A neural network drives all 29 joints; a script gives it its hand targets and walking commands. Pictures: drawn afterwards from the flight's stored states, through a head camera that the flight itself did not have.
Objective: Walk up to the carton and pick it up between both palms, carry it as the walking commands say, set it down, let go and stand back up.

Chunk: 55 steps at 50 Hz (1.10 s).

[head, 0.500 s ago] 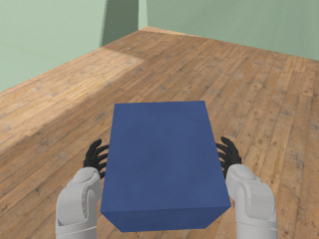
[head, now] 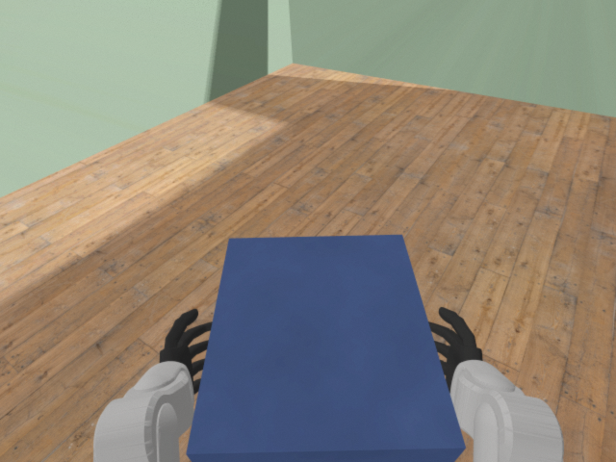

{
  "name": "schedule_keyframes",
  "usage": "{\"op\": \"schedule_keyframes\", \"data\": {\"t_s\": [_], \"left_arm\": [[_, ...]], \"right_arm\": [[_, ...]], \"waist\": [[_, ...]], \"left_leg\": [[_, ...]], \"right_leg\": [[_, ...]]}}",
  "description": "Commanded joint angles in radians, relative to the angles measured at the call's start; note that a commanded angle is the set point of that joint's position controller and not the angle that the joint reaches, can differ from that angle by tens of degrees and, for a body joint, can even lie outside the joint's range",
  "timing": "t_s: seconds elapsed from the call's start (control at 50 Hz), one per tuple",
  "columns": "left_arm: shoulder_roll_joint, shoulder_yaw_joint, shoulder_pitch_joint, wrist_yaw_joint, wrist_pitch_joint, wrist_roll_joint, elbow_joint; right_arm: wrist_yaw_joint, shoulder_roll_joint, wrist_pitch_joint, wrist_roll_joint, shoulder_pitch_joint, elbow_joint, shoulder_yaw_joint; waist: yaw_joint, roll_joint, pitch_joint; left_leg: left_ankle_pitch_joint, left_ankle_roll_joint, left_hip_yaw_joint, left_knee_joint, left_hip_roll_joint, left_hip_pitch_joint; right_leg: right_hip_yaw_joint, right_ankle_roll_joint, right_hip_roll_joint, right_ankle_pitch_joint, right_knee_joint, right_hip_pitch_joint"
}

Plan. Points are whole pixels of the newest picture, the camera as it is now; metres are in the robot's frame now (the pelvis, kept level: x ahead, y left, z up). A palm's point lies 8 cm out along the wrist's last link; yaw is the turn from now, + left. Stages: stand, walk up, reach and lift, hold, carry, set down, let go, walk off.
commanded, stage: carry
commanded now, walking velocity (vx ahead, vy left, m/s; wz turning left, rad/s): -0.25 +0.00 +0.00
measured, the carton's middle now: (318, 371) +0.25 +0.00 +0.02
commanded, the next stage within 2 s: none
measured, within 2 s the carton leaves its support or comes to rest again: neither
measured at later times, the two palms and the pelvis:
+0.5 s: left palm out of the picture +0.08 +0.20 +0.09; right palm out of the picture +0.11 -0.12 +0.08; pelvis -0.11 +0.02 -0.01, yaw +3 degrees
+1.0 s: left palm out of the picture +0.08 +0.15 +0.10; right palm out of the picture +0.09 -0.17 +0.09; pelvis -0.13 -0.01 +0.00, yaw +1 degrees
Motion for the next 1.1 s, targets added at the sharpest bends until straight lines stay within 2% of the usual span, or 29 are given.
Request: {"op": "schedule_keyframes", "data": {"t_s": [0.0, 0.04, 0.08, 0.12, 0.16, 0.18, 0.2, 0.24, 0.26, 0.28, 0.32, 0.38, 0.44, 0.52, 0.56, 0.6, 0.68, 0.72, 0.82, 0.86, 0.88, 0.9, 0.92, 0.94, 0.98, 1.0, 1.02, 1.04, 1.08], "left_arm": [[-0.750, -0.675, -0.498, -0.131, -0.033, -0.244, -0.216], [-0.738, -0.663, -0.446, -0.127, -0.027, -0.231, -0.192], [-0.693, -0.650, -0.411, -0.123, -0.021, -0.220, -0.188], [-0.683, -0.650, -0.396, -0.122, -0.012, -0.216, -0.174], [-0.664, -0.647, -0.363, -0.119, -0.009, -0.211, -0.156], [-0.657, -0.646, -0.353, -0.115, -0.014, -0.205, -0.153], [-0.674, -0.658, -0.374, -0.118, -0.016, -0.211, -0.148], [-0.691, -0.678, -0.408, -0.118, -0.022, -0.224, -0.171], [-0.721, -0.720, -0.505, -0.126, -0.028, -0.255, -0.223], [-0.736, -0.744, -0.528, -0.133, -0.025, -0.265, -0.222], [-0.740, -0.770, -0.563, -0.135, -0.024, -0.280, -0.233], [-0.726, -0.787, -0.552, -0.143, -0.016, -0.295, -0.210], [-0.703, -0.750, -0.509, -0.145, -0.012, -0.281, -0.177], [-0.692, -0.712, -0.491, -0.142, -0.014, -0.254, -0.142], [-0.662, -0.687, -0.463, -0.136, -0.013, -0.240, -0.131], [-0.687, -0.678, -0.481, -0.132, -0.017, -0.238, -0.145], [-0.687, -0.662, -0.437, -0.125, -0.025, -0.220, -0.154], [-0.688, -0.666, -0.445, -0.121, -0.025, -0.221, -0.170], [-0.657, -0.653, -0.469, -0.115, -0.019, -0.207, -0.176], [-0.683, -0.669, -0.469, -0.123, -0.020, -0.210, -0.156], [-0.694, -0.683, -0.490, -0.126, -0.023, -0.221, -0.170], [-0.716, -0.695, -0.506, -0.129, -0.023, -0.232, -0.185], [-0.723, -0.693, -0.520, -0.133, -0.027, -0.235, -0.193], [-0.728, -0.684, -0.507, -0.130, -0.023, -0.225, -0.172], [-0.693, -0.666, -0.471, -0.131, -0.018, -0.219, -0.155], [-0.674, -0.668, -0.500, -0.136, -0.018, -0.232, -0.172], [-0.654, -0.663, -0.484, -0.143, -0.017, -0.236, -0.167], [-0.661, -0.647, -0.442, -0.143, -0.014, -0.223, -0.109], [-0.712, -0.663, -0.452, -0.148, -0.030, -0.235, -0.143]], "right_arm": [[0.114, 0.779, -0.047, 0.300, -0.584, -0.168, 0.755], [0.108, 0.753, -0.042, 0.293, -0.557, -0.173, 0.749], [0.100, 0.725, -0.031, 0.279, -0.521, -0.150, 0.744], [0.097, 0.720, -0.021, 0.270, -0.488, -0.118, 0.737], [0.096, 0.708, -0.019, 0.253, -0.439, -0.084, 0.718], [0.098, 0.701, -0.021, 0.252, -0.437, -0.081, 0.710], [0.100, 0.702, -0.029, 0.253, -0.475, -0.099, 0.706], [0.109, 0.702, -0.037, 0.256, -0.478, -0.111, 0.693], [0.116, 0.747, -0.053, 0.271, -0.521, -0.118, 0.693], [0.120, 0.748, -0.054, 0.265, -0.521, -0.121, 0.688], [0.118, 0.740, -0.060, 0.246, -0.494, -0.098, 0.660], [0.110, 0.710, -0.065, 0.218, -0.447, -0.086, 0.629], [0.104, 0.695, -0.056, 0.229, -0.486, -0.119, 0.657], [0.104, 0.690, -0.046, 0.236, -0.523, -0.133, 0.690], [0.102, 0.675, -0.038, 0.236, -0.499, -0.116, 0.690], [0.107, 0.712, -0.037, 0.252, -0.519, -0.120, 0.705], [0.113, 0.705, -0.045, 0.273, -0.522, -0.145, 0.717], [0.113, 0.710, -0.045, 0.271, -0.510, -0.147, 0.708], [0.112, 0.692, -0.041, 0.266, -0.511, -0.129, 0.693], [0.121, 0.710, -0.045, 0.270, -0.533, -0.120, 0.697], [0.121, 0.715, -0.049, 0.270, -0.543, -0.115, 0.687], [0.123, 0.725, -0.048, 0.275, -0.553, -0.124, 0.684], [0.124, 0.718, -0.049, 0.274, -0.558, -0.136, 0.685], [0.124, 0.723, -0.043, 0.273, -0.559, -0.124, 0.692], [0.119, 0.705, -0.033, 0.266, -0.539, -0.120, 0.708], [0.108, 0.701, -0.032, 0.258, -0.557, -0.134, 0.712], [0.101, 0.687, -0.026, 0.250, -0.561, -0.133, 0.717], [0.105, 0.700, -0.027, 0.248, -0.581, -0.131, 0.717], [0.118, 0.762, -0.043, 0.263, -0.549, -0.142, 0.741]], "waist": [[-0.001, -0.115, -0.136], [0.003, -0.136, -0.159], [0.011, -0.206, -0.190], [0.018, -0.208, -0.196], [0.008, -0.190, -0.224], [0.012, -0.176, -0.239], [0.014, -0.121, -0.244], [0.014, 0.073, -0.216], [0.004, 0.120, -0.151], [0.000, 0.095, -0.112], [0.002, 0.116, -0.079], [-0.001, 0.155, -0.090], [0.007, 0.079, -0.075], [0.000, -0.029, -0.042], [-0.006, -0.072, -0.068], [-0.008, -0.104, -0.122], [-0.004, -0.038, -0.178], [-0.006, -0.054, -0.172], [-0.008, -0.026, -0.108], [-0.007, 0.000, -0.108], [-0.006, 0.079, -0.103], [-0.001, 0.183, -0.078], [0.002, 0.182, -0.054], [0.008, 0.177, -0.055], [0.009, 0.004, -0.038], [0.009, -0.192, -0.014], [0.009, -0.340, -0.034], [0.002, -0.322, -0.059], [-0.007, -0.228, -0.097]], "left_leg": [[-0.003, -0.008, 0.003, 0.137, 0.016, 0.060], [-0.059, -0.010, 0.050, -0.030, 0.008, 0.085], [-0.104, -0.003, 0.077, -0.182, -0.007, 0.172], [-0.128, 0.005, 0.094, -0.363, -0.023, 0.238], [-0.005, 0.012, 0.114, -0.617, -0.027, 0.357], [0.018, 0.016, 0.094, -0.669, 0.008, 0.430], [0.030, 0.029, 0.017, -0.698, 0.076, 0.491], [0.139, 0.057, -0.190, -0.730, 0.299, 0.509], [0.139, 0.072, -0.139, -0.716, 0.301, 0.411], [0.123, 0.065, -0.114, -0.729, 0.281, 0.335], [0.099, 0.043, -0.062, -0.706, 0.239, 0.274], [-0.123, 0.049, -0.064, -0.735, 0.212, 0.197], [-0.273, 0.046, -0.058, -0.738, 0.205, 0.118], [-0.200, 0.030, -0.002, -0.646, 0.128, 0.186], [-0.186, 0.035, 0.014, -0.625, 0.103, 0.232], [-0.169, 0.046, 0.032, -0.628, 0.089, 0.274], [-0.153, 0.052, 0.025, -0.659, 0.097, 0.311], [-0.149, 0.054, 0.024, -0.663, 0.099, 0.280], [-0.199, 0.055, 0.022, -0.680, 0.088, 0.270], [-0.364, 0.064, 0.025, -0.742, 0.094, 0.284], [-0.411, 0.068, -0.006, -0.803, 0.128, 0.246], [-0.400, 0.069, -0.054, -0.838, 0.194, 0.194], [-0.388, 0.075, -0.060, -0.869, 0.230, 0.172], [-0.380, 0.072, -0.053, -0.857, 0.239, 0.168], [-0.338, 0.037, 0.034, -0.672, 0.179, 0.181], [-0.273, 0.002, 0.133, -0.512, 0.078, 0.123], [-0.180, -0.021, 0.227, -0.287, -0.008, 0.109], [-0.127, 0.000, 0.157, -0.164, 0.026, 0.160], [-0.076, 0.029, 0.108, -0.196, 0.050, 0.203]], "right_leg": [[0.179, -0.056, -0.244, 0.222, -0.268, 0.048], [0.192, -0.043, -0.236, 0.190, -0.276, 0.105], [0.235, -0.044, -0.252, 0.049, -0.328, 0.104], [0.265, -0.040, -0.254, -0.011, -0.349, 0.121], [0.233, 0.004, -0.237, -0.007, -0.325, 0.135], [0.214, 0.035, -0.216, -0.017, -0.310, 0.118], [0.211, 0.064, -0.212, 0.001, -0.281, 0.061], [0.100, 0.117, -0.131, 0.046, -0.125, -0.069], [0.049, 0.119, -0.108, 0.044, -0.125, -0.067], [0.037, 0.121, -0.108, 0.055, -0.079, -0.044], [0.032, 0.117, -0.104, 0.102, -0.071, -0.013], [0.031, 0.113, -0.103, 0.077, -0.067, 0.040], [0.025, 0.107, -0.094, 0.012, -0.072, 0.078], [0.119, 0.103, -0.151, -0.169, -0.263, 0.007], [0.136, 0.120, -0.160, -0.259, -0.320, -0.005], [0.119, 0.143, -0.153, -0.241, -0.356, 0.030], [0.076, 0.148, -0.131, -0.130, -0.308, 0.095], [0.066, 0.148, -0.125, -0.098, -0.298, 0.126], [0.063, 0.150, -0.122, -0.142, -0.312, 0.099], [-0.016, 0.186, -0.075, -0.226, -0.274, 0.088], [-0.063, 0.194, -0.046, -0.180, -0.166, 0.123], [-0.088, 0.167, -0.035, -0.073, 0.000, 0.151], [-0.076, 0.153, -0.047, -0.036, 0.069, 0.130], [-0.053, 0.142, -0.052, -0.032, 0.061, 0.145], [-0.024, 0.110, -0.044, -0.130, -0.155, 0.182], [0.130, 0.106, -0.150, -0.328, -0.370, 0.195], [0.374, 0.091, -0.291, -0.555, -0.613, 0.183], [0.429, 0.069, -0.363, -0.625, -0.678, 0.128], [0.352, 0.088, -0.344, -0.554, -0.695, 0.102]]}}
